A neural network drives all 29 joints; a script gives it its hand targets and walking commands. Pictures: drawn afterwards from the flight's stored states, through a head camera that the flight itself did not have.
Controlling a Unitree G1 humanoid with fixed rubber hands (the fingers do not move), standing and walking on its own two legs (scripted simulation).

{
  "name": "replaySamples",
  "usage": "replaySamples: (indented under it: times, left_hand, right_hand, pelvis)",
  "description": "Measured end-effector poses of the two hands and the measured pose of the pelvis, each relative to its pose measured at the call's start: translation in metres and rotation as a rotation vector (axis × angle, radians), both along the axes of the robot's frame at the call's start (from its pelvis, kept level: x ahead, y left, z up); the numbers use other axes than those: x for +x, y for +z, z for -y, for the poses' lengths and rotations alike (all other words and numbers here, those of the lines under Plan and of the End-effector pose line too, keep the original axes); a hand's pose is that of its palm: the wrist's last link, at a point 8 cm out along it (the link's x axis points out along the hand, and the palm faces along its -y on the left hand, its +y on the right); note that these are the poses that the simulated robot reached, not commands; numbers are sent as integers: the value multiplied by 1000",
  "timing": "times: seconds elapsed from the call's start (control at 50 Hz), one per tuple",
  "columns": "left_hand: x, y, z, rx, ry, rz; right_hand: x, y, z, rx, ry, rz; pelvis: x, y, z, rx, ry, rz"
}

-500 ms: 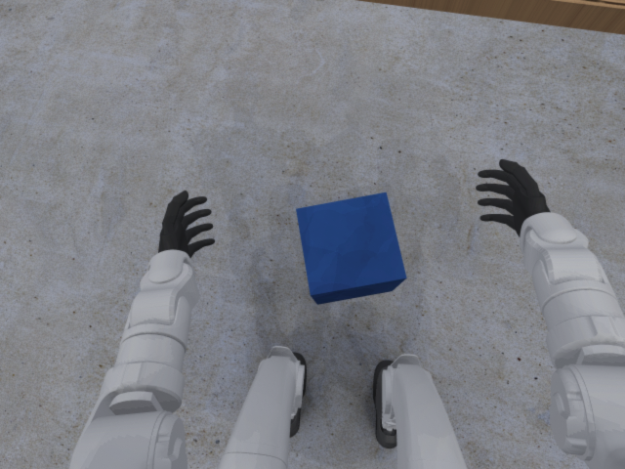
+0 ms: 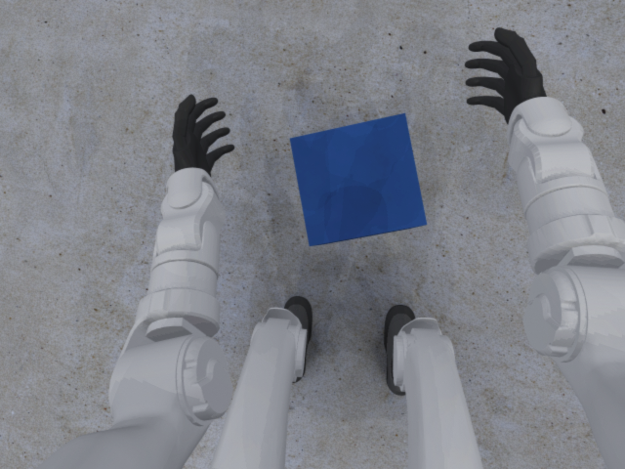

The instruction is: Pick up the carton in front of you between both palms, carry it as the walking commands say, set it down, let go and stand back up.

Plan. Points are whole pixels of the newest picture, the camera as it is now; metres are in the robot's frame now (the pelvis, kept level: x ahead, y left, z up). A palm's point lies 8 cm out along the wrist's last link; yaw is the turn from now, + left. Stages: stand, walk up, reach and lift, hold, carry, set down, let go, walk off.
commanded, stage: reach and lift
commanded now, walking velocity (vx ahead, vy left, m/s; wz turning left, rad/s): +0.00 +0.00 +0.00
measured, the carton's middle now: (357, 189) +0.47 +0.00 -0.49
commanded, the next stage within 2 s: none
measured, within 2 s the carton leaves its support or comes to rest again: leaves its support in 1.46 s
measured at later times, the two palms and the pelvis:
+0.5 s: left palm (249, 196) +0.44 +0.20 -0.36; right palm (462, 160) +0.50 -0.18 -0.36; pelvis -0.05 +0.01 -0.20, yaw +2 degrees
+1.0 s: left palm (257, 192) +0.45 +0.20 -0.41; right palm (441, 165) +0.51 -0.15 -0.42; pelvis -0.04 +0.01 -0.24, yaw +3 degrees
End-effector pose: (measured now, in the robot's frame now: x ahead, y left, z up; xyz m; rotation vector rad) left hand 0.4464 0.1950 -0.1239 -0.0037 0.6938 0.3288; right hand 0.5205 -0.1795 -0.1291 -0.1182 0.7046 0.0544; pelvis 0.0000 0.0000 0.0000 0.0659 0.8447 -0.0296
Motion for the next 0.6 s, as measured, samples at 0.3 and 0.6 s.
replaySamples:
  times: [0.3, 0.6]
  left_hand:
    - [-11, -165, -5, -7, -25, -18]
    - [-9, -268, 1, -29, -42, -73]
  right_hand:
    - [-23, -170, 3, -23, -33, 11]
    - [-20, -265, -8, -10, -45, -39]
  pelvis:
    - [-25, -132, -12, 10, 23, -29]
    - [-57, -219, -15, 6, 35, 133]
